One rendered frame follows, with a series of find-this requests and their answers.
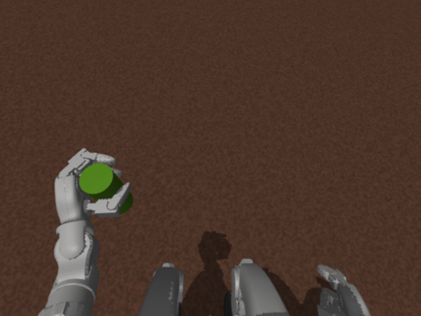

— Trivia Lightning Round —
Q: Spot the left robot arm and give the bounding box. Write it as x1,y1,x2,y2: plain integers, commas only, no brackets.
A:
38,219,99,316

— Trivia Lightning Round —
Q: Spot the right robot hand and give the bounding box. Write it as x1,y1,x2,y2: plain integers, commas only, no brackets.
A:
317,264,371,316

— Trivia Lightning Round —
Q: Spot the left robot hand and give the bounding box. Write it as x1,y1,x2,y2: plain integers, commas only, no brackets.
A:
55,148,132,224

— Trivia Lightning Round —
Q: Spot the can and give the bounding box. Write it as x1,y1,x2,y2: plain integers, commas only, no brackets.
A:
79,163,133,214

